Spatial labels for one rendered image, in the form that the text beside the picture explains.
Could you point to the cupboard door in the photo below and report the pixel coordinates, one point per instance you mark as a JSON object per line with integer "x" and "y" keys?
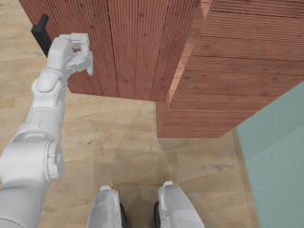
{"x": 136, "y": 45}

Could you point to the left robot forearm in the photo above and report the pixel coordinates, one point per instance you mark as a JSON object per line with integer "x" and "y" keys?
{"x": 46, "y": 114}

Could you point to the left robot upper arm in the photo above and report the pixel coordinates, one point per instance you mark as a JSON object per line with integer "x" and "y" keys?
{"x": 28, "y": 169}

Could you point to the handle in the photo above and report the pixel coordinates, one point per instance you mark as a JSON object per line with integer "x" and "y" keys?
{"x": 40, "y": 34}

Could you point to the robot left hand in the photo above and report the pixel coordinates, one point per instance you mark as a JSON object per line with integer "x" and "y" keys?
{"x": 61, "y": 56}

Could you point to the robot left thigh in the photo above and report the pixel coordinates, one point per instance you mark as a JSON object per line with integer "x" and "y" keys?
{"x": 105, "y": 206}

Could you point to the robot right shin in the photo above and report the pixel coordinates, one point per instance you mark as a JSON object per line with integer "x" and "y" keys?
{"x": 164, "y": 217}

